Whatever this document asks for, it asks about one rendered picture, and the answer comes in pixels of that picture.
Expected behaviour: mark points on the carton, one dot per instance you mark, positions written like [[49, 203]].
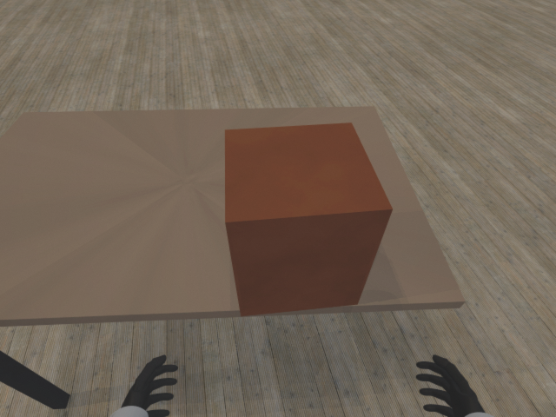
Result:
[[305, 214]]

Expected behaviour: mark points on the table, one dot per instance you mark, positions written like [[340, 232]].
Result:
[[112, 216]]

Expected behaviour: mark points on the robot left hand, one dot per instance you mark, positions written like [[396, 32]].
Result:
[[139, 396]]

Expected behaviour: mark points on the robot right hand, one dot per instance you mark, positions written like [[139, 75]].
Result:
[[458, 395]]

